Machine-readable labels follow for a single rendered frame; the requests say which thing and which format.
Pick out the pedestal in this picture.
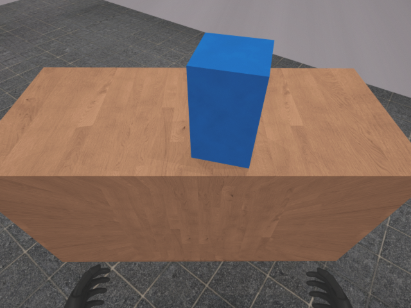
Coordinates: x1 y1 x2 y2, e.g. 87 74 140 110
0 67 411 262

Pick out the carton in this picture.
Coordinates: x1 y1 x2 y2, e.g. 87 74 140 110
186 33 274 168

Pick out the left robot hand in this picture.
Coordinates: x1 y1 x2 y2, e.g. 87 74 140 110
64 264 110 308

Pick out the right robot hand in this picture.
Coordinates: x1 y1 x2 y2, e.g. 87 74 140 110
306 268 353 308

